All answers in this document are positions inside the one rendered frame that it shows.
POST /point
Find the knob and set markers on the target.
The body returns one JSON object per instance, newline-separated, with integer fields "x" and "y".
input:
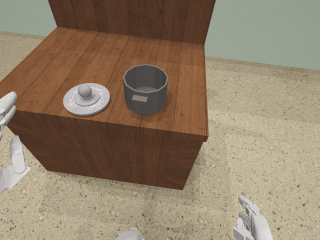
{"x": 84, "y": 90}

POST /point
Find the left robot hand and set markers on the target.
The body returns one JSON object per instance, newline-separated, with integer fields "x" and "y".
{"x": 11, "y": 174}

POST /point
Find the right robot hand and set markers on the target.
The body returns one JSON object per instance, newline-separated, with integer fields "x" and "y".
{"x": 257, "y": 227}

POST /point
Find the pot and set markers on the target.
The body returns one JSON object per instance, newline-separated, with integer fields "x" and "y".
{"x": 145, "y": 88}

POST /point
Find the table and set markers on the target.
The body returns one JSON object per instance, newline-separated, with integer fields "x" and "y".
{"x": 97, "y": 41}

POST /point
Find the left robot thigh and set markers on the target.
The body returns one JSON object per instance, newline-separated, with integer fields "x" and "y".
{"x": 130, "y": 235}

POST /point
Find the lid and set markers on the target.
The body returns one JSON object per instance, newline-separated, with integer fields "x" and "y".
{"x": 84, "y": 106}

